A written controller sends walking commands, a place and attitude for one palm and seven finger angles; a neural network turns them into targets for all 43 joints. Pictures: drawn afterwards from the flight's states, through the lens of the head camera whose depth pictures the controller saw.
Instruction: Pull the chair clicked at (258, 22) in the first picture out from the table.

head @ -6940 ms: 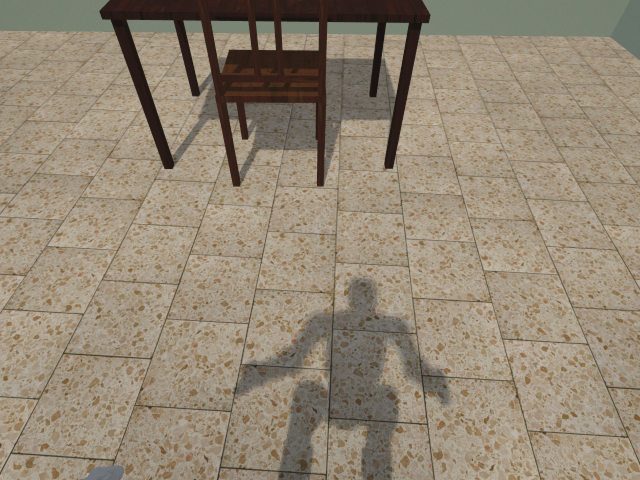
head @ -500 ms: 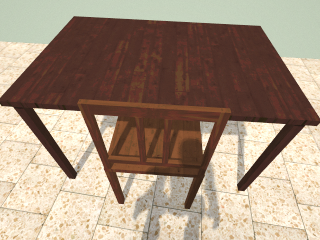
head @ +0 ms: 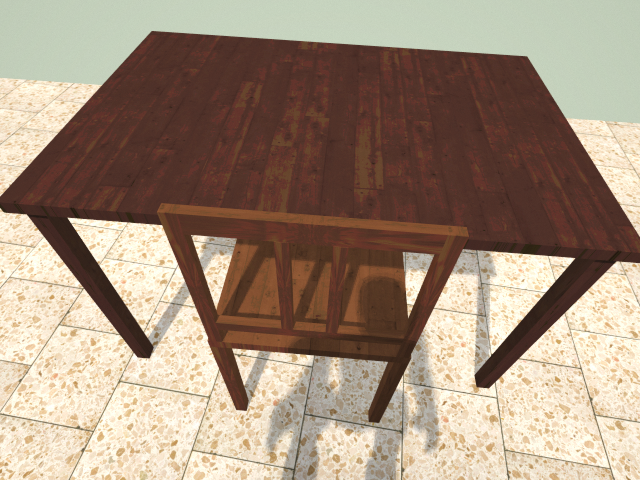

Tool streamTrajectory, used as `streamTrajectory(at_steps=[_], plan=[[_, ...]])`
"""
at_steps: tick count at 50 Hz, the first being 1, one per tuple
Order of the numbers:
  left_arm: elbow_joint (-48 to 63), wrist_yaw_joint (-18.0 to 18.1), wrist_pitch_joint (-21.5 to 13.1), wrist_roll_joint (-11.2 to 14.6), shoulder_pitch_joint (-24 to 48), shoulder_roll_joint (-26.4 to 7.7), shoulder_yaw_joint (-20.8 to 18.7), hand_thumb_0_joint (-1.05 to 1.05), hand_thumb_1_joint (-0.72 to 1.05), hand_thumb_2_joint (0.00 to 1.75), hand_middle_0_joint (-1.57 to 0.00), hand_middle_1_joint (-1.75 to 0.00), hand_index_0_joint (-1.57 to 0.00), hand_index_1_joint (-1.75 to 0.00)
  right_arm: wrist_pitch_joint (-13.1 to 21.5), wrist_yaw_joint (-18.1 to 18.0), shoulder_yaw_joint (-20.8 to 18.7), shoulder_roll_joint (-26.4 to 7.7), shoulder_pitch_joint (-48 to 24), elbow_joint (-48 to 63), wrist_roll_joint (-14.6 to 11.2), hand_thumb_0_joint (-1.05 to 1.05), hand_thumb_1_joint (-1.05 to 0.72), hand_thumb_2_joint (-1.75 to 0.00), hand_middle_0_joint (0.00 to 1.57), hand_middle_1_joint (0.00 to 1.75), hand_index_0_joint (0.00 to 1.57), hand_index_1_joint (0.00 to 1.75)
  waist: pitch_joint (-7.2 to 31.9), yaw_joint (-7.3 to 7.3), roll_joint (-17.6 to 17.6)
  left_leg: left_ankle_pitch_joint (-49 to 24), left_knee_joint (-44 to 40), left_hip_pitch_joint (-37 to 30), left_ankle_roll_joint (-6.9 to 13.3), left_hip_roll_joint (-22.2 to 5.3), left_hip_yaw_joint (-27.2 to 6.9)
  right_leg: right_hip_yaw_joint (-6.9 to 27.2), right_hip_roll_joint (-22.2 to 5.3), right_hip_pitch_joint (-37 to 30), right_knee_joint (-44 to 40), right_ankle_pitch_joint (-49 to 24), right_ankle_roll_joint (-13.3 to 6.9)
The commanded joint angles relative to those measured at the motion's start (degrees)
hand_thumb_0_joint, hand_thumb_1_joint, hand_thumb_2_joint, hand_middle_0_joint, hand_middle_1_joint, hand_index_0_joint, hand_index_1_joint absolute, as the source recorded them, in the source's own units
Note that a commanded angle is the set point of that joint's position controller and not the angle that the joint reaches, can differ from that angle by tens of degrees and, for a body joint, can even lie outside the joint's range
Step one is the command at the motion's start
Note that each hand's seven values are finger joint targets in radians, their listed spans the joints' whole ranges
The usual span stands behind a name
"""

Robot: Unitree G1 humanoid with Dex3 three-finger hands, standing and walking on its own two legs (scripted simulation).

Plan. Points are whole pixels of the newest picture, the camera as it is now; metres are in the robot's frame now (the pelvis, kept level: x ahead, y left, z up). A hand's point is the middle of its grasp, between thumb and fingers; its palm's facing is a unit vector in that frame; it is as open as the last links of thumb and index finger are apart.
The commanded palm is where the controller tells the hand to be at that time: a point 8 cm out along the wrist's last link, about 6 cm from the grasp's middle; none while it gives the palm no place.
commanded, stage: look again from close up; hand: left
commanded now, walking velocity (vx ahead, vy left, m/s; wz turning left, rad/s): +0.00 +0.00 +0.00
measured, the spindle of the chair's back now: (285, 287) +0.43 +0.09 -0.09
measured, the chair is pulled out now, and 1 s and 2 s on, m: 0.00 0.00 0.00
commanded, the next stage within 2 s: raise the hand toward the chair's back in 0.10 s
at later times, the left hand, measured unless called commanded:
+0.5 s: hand (213, 433) +0.18 +0.14 -0.02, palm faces +0.00 -1.00 -0.03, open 8.2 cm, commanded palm +0.11 +0.21 -0.06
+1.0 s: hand (200, 455) +0.16 +0.16 -0.06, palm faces -0.02 -1.00 -0.03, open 12.5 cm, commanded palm +0.13 +0.22 -0.05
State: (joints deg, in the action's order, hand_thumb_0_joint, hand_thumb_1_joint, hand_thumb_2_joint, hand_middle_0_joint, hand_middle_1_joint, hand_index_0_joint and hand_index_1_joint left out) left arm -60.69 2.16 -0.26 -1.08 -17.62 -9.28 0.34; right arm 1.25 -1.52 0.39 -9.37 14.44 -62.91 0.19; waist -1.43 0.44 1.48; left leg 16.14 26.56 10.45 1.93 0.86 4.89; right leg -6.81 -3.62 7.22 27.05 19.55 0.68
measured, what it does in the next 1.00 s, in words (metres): lowers itself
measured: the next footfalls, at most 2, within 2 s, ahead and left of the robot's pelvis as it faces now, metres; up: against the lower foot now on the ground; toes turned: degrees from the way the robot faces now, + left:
none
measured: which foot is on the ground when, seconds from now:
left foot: down 0.00-1.00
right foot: down 0.00-1.00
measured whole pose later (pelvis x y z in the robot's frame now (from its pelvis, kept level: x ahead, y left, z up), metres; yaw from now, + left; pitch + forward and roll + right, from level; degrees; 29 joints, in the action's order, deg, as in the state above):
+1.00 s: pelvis -0.07 -0.03 -0.09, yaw +0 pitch +15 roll -1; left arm -6.7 -18.3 -22.8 16.9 -18.7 -13.2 -12.3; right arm 12.5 -4.0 -0.6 -10.6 12.6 -35.8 -2.5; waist 6.8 -1.8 -1.6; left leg 26.7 65.7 54.3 -0.8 -4.1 0.6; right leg -8.4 -1.2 49.7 65.3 31.0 -3.5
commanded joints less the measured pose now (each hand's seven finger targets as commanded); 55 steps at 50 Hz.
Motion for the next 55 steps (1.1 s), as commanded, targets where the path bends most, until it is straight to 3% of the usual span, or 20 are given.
streamTrajectory(at_steps=[1, 9, 10, 11, 12, 13, 14, 15, 17, 19, 21, 24, 28, 31, 33, 37, 40, 44, 48, 55], plan=[[1.6, 0.6, -0.9, 0.1, -4.7, -5.6, -1.0, 0.0, 0.9, 0.9, -0.2, -0.3, -0.2, -0.3, 0.9, -0.2, -0.8, -5.4, 2.9, 1.2, 0.1, 0.0, -0.9, -0.9, 0.2, 0.3, 0.2, 0.3, -0.6, 0.18, -1.4, -20.4, -3.4, -2.5, 1.1, -6.4, -6.8, 4.6, -4.1, 2.7, -4.6, -15.9, -2.1], [1.2, 0.5, -1.1, 0.1, -5.1, -5.8, -1.0, 0.0, 0.9, 0.9, -0.2, -0.3, -0.2, -0.3, 0.8, -0.1, -0.7, -5.3, 2.7, 0.7, 0.0, 0.0, -0.9, -0.9, 0.2, 0.3, 0.2, 0.3, -0.9, 0.27, -1.1, -18.7, -3.8, -2.0, 0.9, -6.3, -6.5, 4.8, -4.2, 2.0, -5.5, -16.5, -2.3], [-0.6, 2.4, -2.2, -0.5, -6.5, -5.9, -0.6, 0.0, 0.9, 0.9, -0.2, -0.3, -0.2, -0.3, 0.7, 0.2, -0.8, -6.9, -1.3, 4.7, -0.1, 0.0, -0.9, -0.9, 0.2, 0.3, 0.2, 0.3, -5.7, 0.72, -1.0, -23.2, 6.8, 4.0, -0.9, -6.9, -5.5, 8.7, -5.9, 5.9, -6.0, -32.9, -1.3], [86.1, 1.5, -13.2, 11.2, 34.1, -16.6, -5.9, 0.0, 0.88, 0.89, -0.2, -0.3, -0.2, -0.3, 8.6, -1.8, -2.6, -15.6, 1.2, 23.7, -3.1, 0.0, -0.9, -0.9, 0.2, 0.3, 0.2, 0.3, 21.0, -6.16, -12.3, -28.7, -0.2, -12.3, -0.2, -1.9, -5.0, 3.1, -0.1, 2.6, 0.7, -31.1, -2.7], [71.0, 3.6, -10.9, 6.9, 10.5, -13.8, -5.9, 0.0, 0.85, 0.88, -0.2, -0.29, -0.2, -0.29, 13.7, -3.3, -0.9, -11.0, -2.8, 20.5, -2.2, 0.0, -0.9, -0.9, 0.2, 0.3, 0.2, 0.3, 23.2, -0.22, -18.5, -36.6, -1.3, -18.3, -0.2, -5.0, -5.8, 2.5, 2.5, 6.4, 5.0, -16.5, -3.2], [62.5, 5.0, -4.1, 8.0, -4.2, -5.1, -1.7, 0.0, 0.83, 0.87, -0.19, -0.29, -0.19, -0.29, 15.2, -2.6, -1.9, -8.9, -1.7, 19.8, -3.3, 0.0, -0.9, -0.9, 0.2, 0.3, 0.2, 0.3, 16.3, -2.55, -14.1, -34.2, -1.1, -10.8, -1.5, -4.4, -7.0, 0.5, 2.8, 11.7, 7.2, -6.5, -2.1], [62.4, 3.6, -3.7, 9.9, -3.8, 1.7, 2.0, 0.0, 0.81, 0.86, -0.19, -0.29, -0.19, -0.29, 15.5, -2.6, -2.5, -10.1, -0.7, 19.1, -3.5, 0.0, -0.9, -0.9, 0.2, 0.3, 0.2, 0.3, 9.4, -3.23, -8.0, -30.9, 0.0, -6.4, -1.2, -4.2, -7.2, 0.4, 3.0, 13.8, 6.2, -6.2, -1.8], [63.2, 2.4, -5.8, 10.1, -1.3, 0.9, 1.1, 0.0, 0.78, 0.85, -0.19, -0.28, -0.19, -0.28, 16.0, -2.5, -3.2, -11.3, -2.1, 21.8, -2.8, 0.0, -0.9, -0.9, 0.2, 0.3, 0.2, 0.3, 3.8, -3.71, -4.1, -23.3, 2.6, -1.3, -0.8, -3.6, -7.7, -0.3, 3.4, 16.6, 4.6, -6.6, -1.5], [57.4, -0.5, -12.2, 9.8, -2.0, -1.5, -3.8, 0.0, 0.74, 0.83, -0.18, -0.27, -0.18, -0.27, 16.1, -2.3, -4.5, -13.0, -1.5, 24.5, -0.5, 0.0, -0.9, -0.9, 0.2, 0.3, 0.2, 0.3, 4.6, -5.02, 6.5, -14.6, 10.0, 8.0, -0.7, -1.9, -7.5, -1.4, 3.8, 22.7, 7.1, -9.8, -1.3], [47.3, -5.7, -19.6, 10.9, -13.7, 2.8, -4.1, 0.0, 0.69, 0.81, -0.18, -0.27, -0.18, -0.27, 16.1, -1.0, -5.3, -11.9, -4.5, 27.6, 0.0, 0.0, -0.9, -0.9, 0.2, 0.3, 0.2, 0.3, 6.0, -0.84, 12.1, -9.7, 15.6, 17.4, -1.6, -1.2, -6.4, -1.5, 4.1, 26.9, 13.6, -8.2, -1.6], [46.8, -12.7, -28.5, 13.3, -17.0, 2.1, -6.5, 0.0, 0.64, 0.79, -0.17, -0.26, -0.17, -0.26, 16.2, 0.3, -5.9, -11.5, -7.3, 30.9, -0.2, 0.0, -0.9, -0.9, 0.2, 0.3, 0.2, 0.3, 9.9, 1.94, 10.8, -5.4, 21.0, 25.9, -2.2, -0.7, -5.2, 0.5, 3.6, 29.7, 20.0, -6.8, -2.0], [47.6, -21.6, -37.8, 15.2, -13.3, -6.9, -14.7, 0.0, 0.57, 0.76, -0.17, -0.25, -0.17, -0.25, 16.1, 1.7, -6.7, -11.7, -9.3, 35.5, -1.3, 0.0, -0.9, -0.9, 0.2, 0.3, 0.2, 0.3, 15.4, 3.14, 2.4, -3.0, 28.4, 33.8, -2.3, 0.4, -3.4, 5.6, 2.0, 30.0, 25.6, -6.6, -2.7], [58.9, -20.7, -33.9, 18.1, -5.4, -10.9, -17.7, 0.0, 0.48, 0.72, -0.16, -0.23, -0.16, -0.23, 13.7, 0.1, -6.0, -10.9, -11.7, 42.0, -2.5, 0.0, -0.9, -0.9, 0.2, 0.3, 0.2, 0.3, 18.0, 2.78, -1.3, 6.4, 32.1, 39.2, -1.1, 0.7, -2.5, 11.8, 1.4, 32.3, 23.3, 11.0, -1.5], [71.6, -16.4, -34.8, 17.7, -1.1, -10.3, -16.5, 0.0, 0.41, 0.69, -0.15, -0.22, -0.15, -0.22, 13.2, -1.3, -5.7, -9.2, -8.3, 42.4, -2.3, 0.0, -0.9, -0.9, 0.2, 0.3, 0.2, 0.3, 20.9, 0.38, -5.0, 5.2, 34.5, 37.2, -0.4, -0.7, -3.4, 13.4, 1.6, 33.0, 23.0, 10.8, -1.4], [75.5, -15.6, -36.4, 16.7, 4.6, -11.6, -15.3, 0.0, 0.36, 0.67, -0.15, -0.22, -0.15, -0.22, 13.3, -2.2, -5.2, -9.4, -6.4, 41.0, -2.0, 0.0, -0.9, -0.9, 0.2, 0.3, 0.2, 0.3, 20.7, -2.44, -3.3, 5.3, 37.0, 38.8, -0.1, -1.6, -4.0, 14.2, 1.9, 35.8, 23.2, 10.9, -1.0], [69.2, -19.9, -36.1, 17.4, 5.7, -11.0, -12.2, 0.0, 0.27, 0.63, -0.14, -0.2, -0.14, -0.2, 15.1, -3.6, -4.1, -10.4, -5.8, 38.0, -2.4, 0.0, -0.9, -0.9, 0.2, 0.3, 0.2, 0.3, 17.9, -4.55, -4.0, 6.3, 38.6, 41.2, 0.0, -2.2, -5.3, 14.3, 1.9, 38.2, 22.8, 11.2, -0.8], [64.9, -23.3, -31.5, 19.0, 3.7, -11.3, -13.1, 0.0, 0.2, 0.6, -0.13, -0.19, -0.13, -0.19, 15.8, -4.0, -3.9, -11.2, -6.2, 37.4, -3.0, 0.0, -0.9, -0.9, 0.2, 0.3, 0.2, 0.3, 20.0, -3.3, -2.7, 5.5, 37.5, 40.8, 0.2, -2.0, -6.0, 14.0, 1.7, 35.4, 22.1, 10.5, -0.4], [63.9, -22.6, -26.1, 20.4, -1.5, -12.5, -18.1, 0.0, 0.11, 0.56, -0.12, -0.18, -0.12, -0.18, 15.4, -3.8, -4.2, -10.3, -6.6, 37.5, -3.2, 0.0, -0.9, -0.9, 0.2, 0.3, 0.2, 0.3, 24.2, -0.59, -0.7, 0.8, 34.9, 38.4, 0.2, -1.7, -6.4, 12.4, 1.1, 29.2, 22.6, 1.9, 0.4], [65.2, -18.8, -26.4, 19.3, -3.6, -12.0, -19.6, 0.0, 0.01, 0.52, -0.11, -0.16, -0.11, -0.16, 15.0, -3.1, -4.7, -9.2, -7.1, 36.6, -2.6, 0.0, -0.9, -0.9, 0.2, 0.3, 0.2, 0.3, 24.2, 0.36, -0.7, -3.0, 32.4, 35.8, -0.2, -1.8, -6.6, 9.3, 1.7, 28.4, 24.5, -4.9, 0.1], [65.0, -17.4, -30.7, 17.2, -2.7, -9.7, -15.2, 0.0, -0.15, 0.45, -0.1, -0.14, -0.1, -0.14, 14.9, -2.3, -5.1, -10.5, -5.7, 36.8, -2.3, 0.0, -0.9, -0.9, 0.2, 0.3, 0.2, 0.3, 20.8, -1.03, -1.8, -0.6, 30.4, 33.8, -0.2, -1.8, -6.3, 6.0, 2.7, 34.0, 25.2, 0.9, -1.1]])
